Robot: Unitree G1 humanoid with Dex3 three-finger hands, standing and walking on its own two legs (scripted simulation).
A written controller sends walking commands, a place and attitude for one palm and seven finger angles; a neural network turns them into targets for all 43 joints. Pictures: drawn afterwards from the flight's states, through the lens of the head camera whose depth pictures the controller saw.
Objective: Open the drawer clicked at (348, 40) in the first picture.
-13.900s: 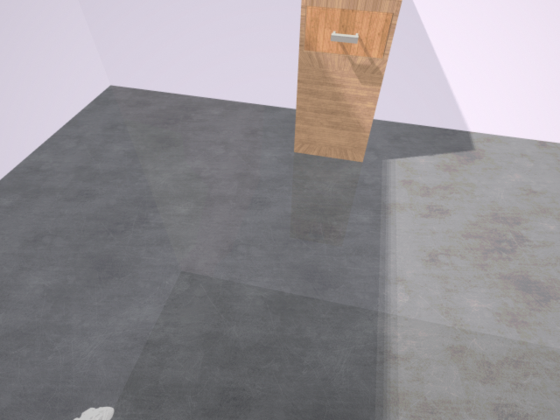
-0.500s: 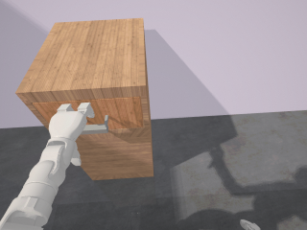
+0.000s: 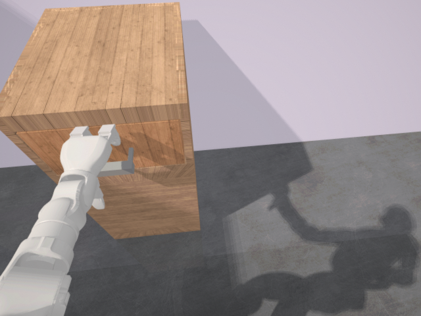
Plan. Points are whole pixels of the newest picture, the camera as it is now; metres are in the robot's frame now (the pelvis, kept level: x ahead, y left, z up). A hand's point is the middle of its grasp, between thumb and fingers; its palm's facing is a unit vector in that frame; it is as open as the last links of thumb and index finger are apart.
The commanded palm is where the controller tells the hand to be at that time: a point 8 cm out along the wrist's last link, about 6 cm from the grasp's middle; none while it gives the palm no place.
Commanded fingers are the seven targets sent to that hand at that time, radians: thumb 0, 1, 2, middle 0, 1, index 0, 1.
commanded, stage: move the hooked fingers above the handle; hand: left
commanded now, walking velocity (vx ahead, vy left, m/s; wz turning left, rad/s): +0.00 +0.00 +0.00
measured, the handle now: (110, 161) +0.47 +0.25 -0.06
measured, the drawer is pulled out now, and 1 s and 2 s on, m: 0.00 0.00 0.00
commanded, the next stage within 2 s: lower the fingers behind the handle in 1.00 s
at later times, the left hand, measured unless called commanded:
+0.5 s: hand (91, 166) +0.42 +0.26 +0.00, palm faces -0.09 -0.02 -1.00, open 13.8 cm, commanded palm +0.41 +0.25 +0.06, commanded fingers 0.00 -0.50 0.30 -0.30 -1.20 -0.30 -1.20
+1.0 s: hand (93, 167) +0.42 +0.26 +0.00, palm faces -0.08 -0.04 -1.00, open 13.8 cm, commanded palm +0.40 +0.25 +0.06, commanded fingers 0.00 -0.50 0.30 -0.30 -1.20 -0.30 -1.20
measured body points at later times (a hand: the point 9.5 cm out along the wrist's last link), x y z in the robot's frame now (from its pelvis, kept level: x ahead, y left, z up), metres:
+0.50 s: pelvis +0.00 +0.00 +0.00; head +0.08 +0.00 +0.44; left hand +0.42 +0.26 +0.05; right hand +0.05 -0.27 -0.13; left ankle -0.02 +0.11 -0.71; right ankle -0.01 -0.12 -0.71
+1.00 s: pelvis +0.00 +0.01 +0.00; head +0.08 +0.01 +0.44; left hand +0.41 +0.26 +0.05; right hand +0.06 -0.25 -0.13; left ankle -0.02 +0.11 -0.71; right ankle -0.01 -0.12 -0.71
